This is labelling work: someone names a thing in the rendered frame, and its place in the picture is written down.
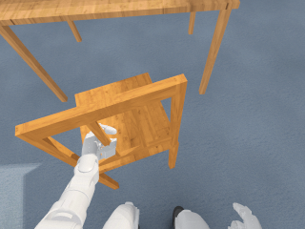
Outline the left robot upper arm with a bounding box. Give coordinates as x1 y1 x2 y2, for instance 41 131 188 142
36 219 83 229

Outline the table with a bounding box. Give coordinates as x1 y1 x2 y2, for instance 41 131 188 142
0 0 240 102

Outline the robot left forearm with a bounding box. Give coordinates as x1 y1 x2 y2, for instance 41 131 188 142
34 155 99 229

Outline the chair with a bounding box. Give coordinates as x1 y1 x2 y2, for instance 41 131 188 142
15 73 188 190

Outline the robot right hand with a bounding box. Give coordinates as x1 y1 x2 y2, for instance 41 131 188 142
228 202 262 229

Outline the robot right foot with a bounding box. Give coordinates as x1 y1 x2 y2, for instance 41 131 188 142
173 206 184 229

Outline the robot left hand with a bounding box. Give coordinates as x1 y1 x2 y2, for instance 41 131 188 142
81 123 117 161

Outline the left robot thigh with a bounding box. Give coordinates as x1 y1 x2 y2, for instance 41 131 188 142
102 204 140 229

